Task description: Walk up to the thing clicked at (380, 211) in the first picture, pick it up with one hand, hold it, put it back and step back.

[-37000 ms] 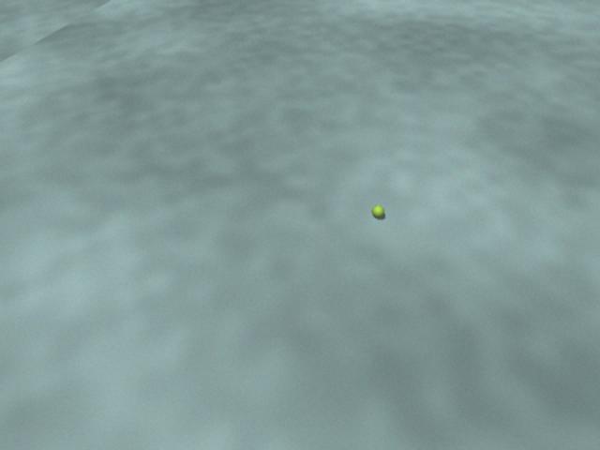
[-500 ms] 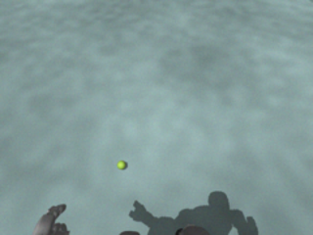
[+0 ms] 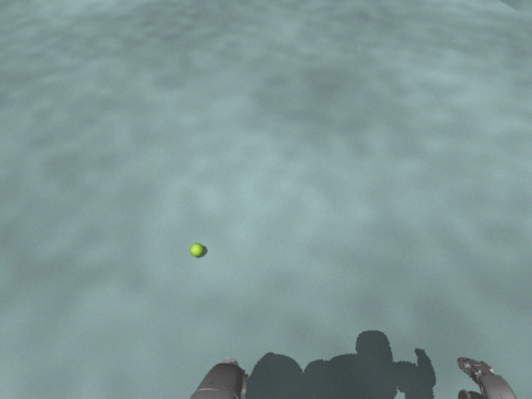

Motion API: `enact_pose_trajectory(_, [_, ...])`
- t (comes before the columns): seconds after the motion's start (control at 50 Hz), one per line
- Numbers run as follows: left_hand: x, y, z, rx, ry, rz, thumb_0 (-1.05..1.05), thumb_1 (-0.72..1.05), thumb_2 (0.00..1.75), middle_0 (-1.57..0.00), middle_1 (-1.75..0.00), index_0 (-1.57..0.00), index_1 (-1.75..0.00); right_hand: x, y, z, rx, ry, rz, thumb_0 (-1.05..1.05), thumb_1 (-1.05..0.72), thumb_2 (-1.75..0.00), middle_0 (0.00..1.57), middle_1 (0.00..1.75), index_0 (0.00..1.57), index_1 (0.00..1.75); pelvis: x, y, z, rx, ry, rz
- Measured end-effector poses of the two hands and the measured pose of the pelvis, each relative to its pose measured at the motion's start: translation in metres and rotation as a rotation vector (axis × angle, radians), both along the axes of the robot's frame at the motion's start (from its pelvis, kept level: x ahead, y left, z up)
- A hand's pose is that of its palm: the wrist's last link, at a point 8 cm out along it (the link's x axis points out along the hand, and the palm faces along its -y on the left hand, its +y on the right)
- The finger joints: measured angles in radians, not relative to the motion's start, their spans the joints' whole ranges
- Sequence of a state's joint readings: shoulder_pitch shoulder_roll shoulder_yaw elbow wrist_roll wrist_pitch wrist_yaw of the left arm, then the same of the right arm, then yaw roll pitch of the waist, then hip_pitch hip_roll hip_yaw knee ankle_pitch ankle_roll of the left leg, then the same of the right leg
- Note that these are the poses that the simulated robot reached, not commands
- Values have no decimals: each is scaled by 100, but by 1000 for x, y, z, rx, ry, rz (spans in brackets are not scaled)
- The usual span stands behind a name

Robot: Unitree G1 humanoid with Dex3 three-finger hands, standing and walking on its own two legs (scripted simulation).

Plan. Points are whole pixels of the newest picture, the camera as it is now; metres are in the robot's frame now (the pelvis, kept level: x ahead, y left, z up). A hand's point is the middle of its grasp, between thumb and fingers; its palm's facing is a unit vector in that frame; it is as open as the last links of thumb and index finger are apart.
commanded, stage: step back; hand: left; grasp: from above
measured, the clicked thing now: (196, 249) +0.71 +0.34 -0.72
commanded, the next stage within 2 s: stand in 1.76 s
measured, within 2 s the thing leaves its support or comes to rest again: neither
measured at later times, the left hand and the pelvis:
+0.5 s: hand out of the picture -0.08 +0.26 -0.14, palm faces +0.03 -0.92 -0.39, open 7.4 cm; pelvis -0.18 -0.02 +0.01, yaw +3 degrees
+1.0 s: hand out of the picture -0.25 +0.26 -0.13, palm faces +0.09 -0.91 -0.41, open 7.4 cm; pelvis -0.28 -0.03 +0.01, yaw +6 degrees
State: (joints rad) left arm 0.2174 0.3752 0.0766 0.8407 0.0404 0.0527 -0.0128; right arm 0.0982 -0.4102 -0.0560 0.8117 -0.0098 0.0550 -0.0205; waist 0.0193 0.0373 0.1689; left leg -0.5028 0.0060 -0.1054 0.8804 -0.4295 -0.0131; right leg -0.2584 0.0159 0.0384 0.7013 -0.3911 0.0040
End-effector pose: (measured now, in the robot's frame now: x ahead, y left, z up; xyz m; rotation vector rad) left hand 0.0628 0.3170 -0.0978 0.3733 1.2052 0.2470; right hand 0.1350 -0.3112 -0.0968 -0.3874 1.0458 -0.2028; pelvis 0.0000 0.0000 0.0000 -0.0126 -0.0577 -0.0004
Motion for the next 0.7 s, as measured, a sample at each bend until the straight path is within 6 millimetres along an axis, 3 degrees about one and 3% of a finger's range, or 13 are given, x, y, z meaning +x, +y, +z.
enact_pose_trajectory(0.06, [-23, -9, 9, 3, -1, 14, 1, 90, 90, -20, -30, -21, -30, -29, -6, 0, 11, 32, -11, 0, -91, -90, 21, 30, 20, 30, -17, -2, 7, 30, 7, 6])
enact_pose_trajectory(0.14, [-36, -10, 14, 17, -46, 12, 1, 90, 90, -20, -30, -21, -30, -74, -9, -4, 4, 98, -2, 0, -91, -90, 21, 30, 20, 30, -42, -4, 8, 32, 17, 40])
enact_pose_trajectory(0.26, [-51, 1, 1, 9, -151, 11, 1, 90, 90, -20, -30, -21, -30, -134, -1, -12, -24, 187, 32, 0, -91, -90, 21, 30, 20, 30, -90, -1, -3, 34, 10, 101])
enact_pose_trajectory(0.36, [-84, -3, 0, -18, -126, 33, 1, 90, 90, -20, -30, -20, -30, -174, 7, 2, -11, 188, 40, 1, -91, -90, 21, 30, 20, 30, -126, -4, 7, 4, 1, 93])
enact_pose_trajectory(0.48, [-142, -14, 0, -25, -76, 25, 1, 91, 90, -20, -30, -20, -30, -193, -3, 14, -21, 107, 42, 1, -90, -90, 21, 30, 20, 30, -168, -16, 12, -12, 18, 54])
enact_pose_trajectory(0.58, [-198, -29, -6, -4, -22, -1, 1, 91, 90, -20, -30, -20, -30, -209, -24, 6, -4, 20, 45, 0, -90, -90, 21, 30, 20, 30, -209, -32, 2, -2, 21, 8])
enact_pose_trajectory(0.7, [-272, -48, 5, 6, 25, 39, 1, 90, 90, -20, -30, -21, -30, -256, -44, -2, 22, 45, 6, 0, -91, -90, 21, 30, 20, 30, -244, -45, 6, 14, 3, 10])
